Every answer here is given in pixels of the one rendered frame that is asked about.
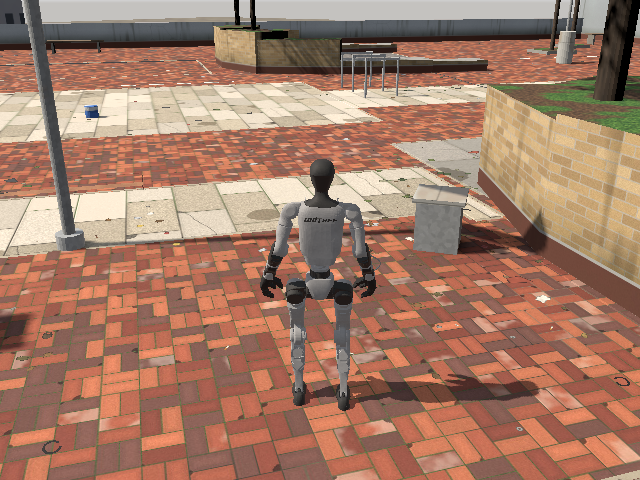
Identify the robot right forearm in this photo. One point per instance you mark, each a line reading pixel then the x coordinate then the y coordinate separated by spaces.
pixel 366 266

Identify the robot left upper arm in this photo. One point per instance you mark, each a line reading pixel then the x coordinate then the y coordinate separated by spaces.
pixel 289 211

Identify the left robot hand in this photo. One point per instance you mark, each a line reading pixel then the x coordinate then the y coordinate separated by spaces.
pixel 264 284

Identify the robot left forearm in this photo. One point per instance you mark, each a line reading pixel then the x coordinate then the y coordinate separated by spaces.
pixel 272 264

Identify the robot left foot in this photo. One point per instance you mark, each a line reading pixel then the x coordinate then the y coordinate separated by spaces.
pixel 299 397

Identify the right robot hand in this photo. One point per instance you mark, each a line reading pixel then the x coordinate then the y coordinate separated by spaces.
pixel 361 282

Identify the robot right upper arm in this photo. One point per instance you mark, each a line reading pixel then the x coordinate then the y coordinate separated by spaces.
pixel 352 212

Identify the left robot thigh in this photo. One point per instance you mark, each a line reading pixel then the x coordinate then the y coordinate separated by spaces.
pixel 296 296

